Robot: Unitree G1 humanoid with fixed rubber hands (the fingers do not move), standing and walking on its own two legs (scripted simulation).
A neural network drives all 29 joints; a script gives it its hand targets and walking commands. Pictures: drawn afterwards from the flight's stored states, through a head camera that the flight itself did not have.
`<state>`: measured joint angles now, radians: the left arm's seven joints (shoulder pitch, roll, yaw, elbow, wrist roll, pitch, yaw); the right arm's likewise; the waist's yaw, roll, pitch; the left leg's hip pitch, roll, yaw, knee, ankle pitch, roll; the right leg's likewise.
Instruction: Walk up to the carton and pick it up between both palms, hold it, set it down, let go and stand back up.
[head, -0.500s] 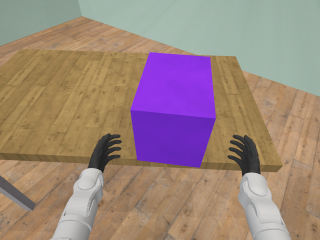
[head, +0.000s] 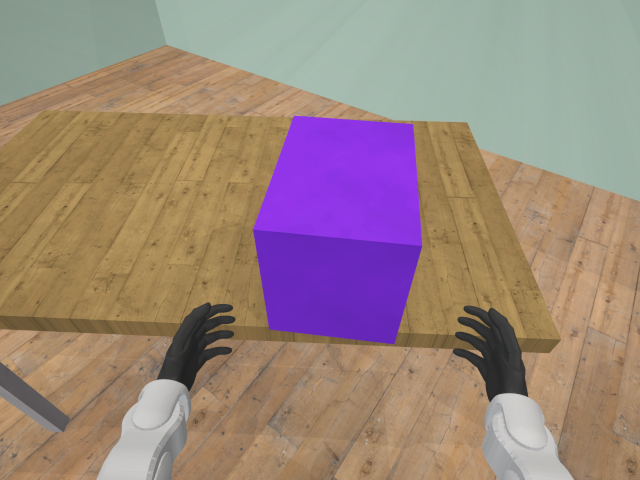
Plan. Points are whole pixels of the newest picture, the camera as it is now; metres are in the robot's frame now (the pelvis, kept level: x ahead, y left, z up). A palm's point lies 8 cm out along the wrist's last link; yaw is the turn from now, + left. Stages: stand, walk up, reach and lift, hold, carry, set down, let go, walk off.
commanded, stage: set down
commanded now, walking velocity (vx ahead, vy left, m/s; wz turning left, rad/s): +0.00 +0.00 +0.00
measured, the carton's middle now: (342, 225) +0.51 +0.00 +0.03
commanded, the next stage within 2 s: let go in 1.64 s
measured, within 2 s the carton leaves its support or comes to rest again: neither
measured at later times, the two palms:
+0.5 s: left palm (182, 393) +0.24 +0.20 +0.01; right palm (513, 407) +0.22 -0.19 +0.02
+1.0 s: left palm (183, 406) +0.23 +0.20 -0.01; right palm (507, 427) +0.21 -0.20 -0.02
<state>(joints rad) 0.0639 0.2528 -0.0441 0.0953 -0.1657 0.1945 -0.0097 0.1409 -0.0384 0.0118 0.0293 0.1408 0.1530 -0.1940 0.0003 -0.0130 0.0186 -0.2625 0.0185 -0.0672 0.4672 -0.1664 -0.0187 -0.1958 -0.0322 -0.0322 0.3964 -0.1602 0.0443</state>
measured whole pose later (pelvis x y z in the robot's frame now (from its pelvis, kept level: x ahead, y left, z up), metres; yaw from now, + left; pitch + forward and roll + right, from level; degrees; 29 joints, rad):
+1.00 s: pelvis +0.03 -0.01 +0.00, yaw +0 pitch -3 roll -1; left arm 0.24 0.26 -0.02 0.05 -0.17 0.24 -0.02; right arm 0.29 -0.05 0.01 0.18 0.12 -0.02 -0.12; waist 0.00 -0.01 0.12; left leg -0.20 0.02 -0.07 0.43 -0.19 -0.03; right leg -0.15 -0.03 -0.03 0.40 -0.20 0.04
